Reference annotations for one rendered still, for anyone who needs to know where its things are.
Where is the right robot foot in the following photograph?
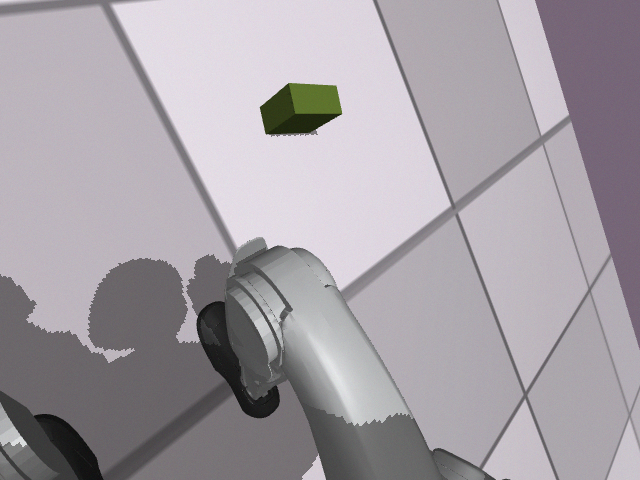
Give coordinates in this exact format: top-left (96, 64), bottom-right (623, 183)
top-left (197, 301), bottom-right (280, 418)

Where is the right robot hand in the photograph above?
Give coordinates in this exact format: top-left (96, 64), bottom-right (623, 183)
top-left (430, 448), bottom-right (496, 480)

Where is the left robot foot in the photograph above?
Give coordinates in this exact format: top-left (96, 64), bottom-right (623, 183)
top-left (34, 414), bottom-right (104, 480)

